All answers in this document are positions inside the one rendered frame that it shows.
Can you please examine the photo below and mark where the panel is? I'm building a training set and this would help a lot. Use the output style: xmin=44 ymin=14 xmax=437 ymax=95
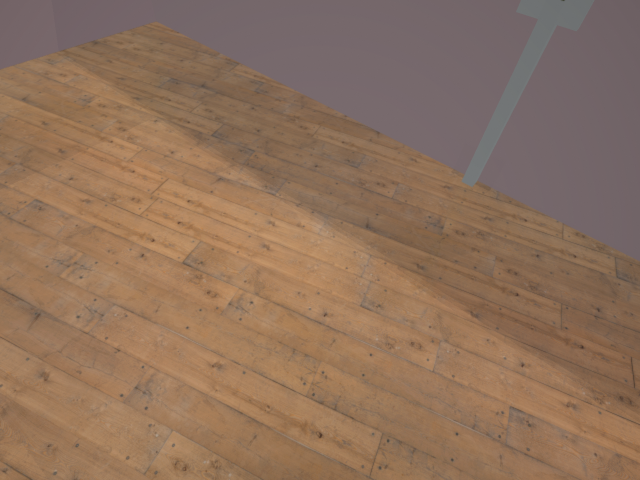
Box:
xmin=461 ymin=0 xmax=594 ymax=187

